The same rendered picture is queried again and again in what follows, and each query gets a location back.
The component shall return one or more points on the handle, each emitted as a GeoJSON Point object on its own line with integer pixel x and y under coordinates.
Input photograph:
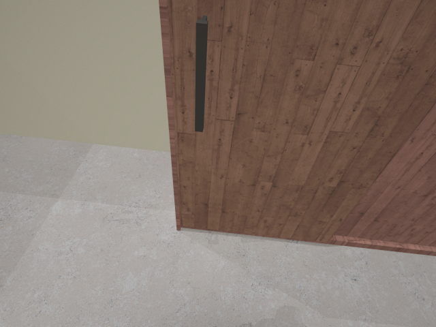
{"type": "Point", "coordinates": [201, 50]}

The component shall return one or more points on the wardrobe door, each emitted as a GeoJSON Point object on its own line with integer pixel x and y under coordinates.
{"type": "Point", "coordinates": [400, 206]}
{"type": "Point", "coordinates": [306, 103]}

